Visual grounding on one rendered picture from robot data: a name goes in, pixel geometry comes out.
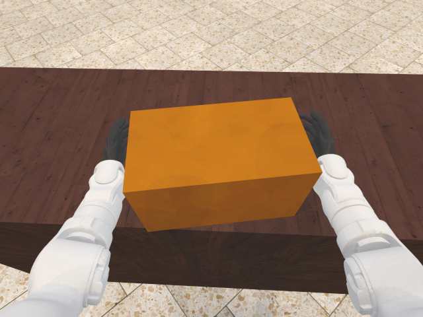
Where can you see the robot right forearm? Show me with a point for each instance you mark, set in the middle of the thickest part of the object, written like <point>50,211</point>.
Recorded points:
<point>357,227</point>

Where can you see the pedestal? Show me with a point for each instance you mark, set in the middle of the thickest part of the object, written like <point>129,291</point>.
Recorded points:
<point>53,128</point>

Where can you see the right robot hand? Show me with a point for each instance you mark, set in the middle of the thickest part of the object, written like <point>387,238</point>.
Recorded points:
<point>320,136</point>

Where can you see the left robot hand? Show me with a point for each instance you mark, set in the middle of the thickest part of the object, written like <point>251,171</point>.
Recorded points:
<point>114,147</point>

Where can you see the carton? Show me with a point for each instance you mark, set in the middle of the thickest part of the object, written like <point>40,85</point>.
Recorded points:
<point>212,164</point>

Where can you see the left robot upper arm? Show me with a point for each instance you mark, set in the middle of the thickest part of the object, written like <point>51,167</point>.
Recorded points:
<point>70,276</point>

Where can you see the right robot upper arm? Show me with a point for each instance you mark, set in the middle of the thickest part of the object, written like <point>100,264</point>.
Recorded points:
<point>385,283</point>

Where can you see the robot left forearm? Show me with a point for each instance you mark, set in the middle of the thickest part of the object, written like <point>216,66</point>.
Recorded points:
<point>98,213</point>

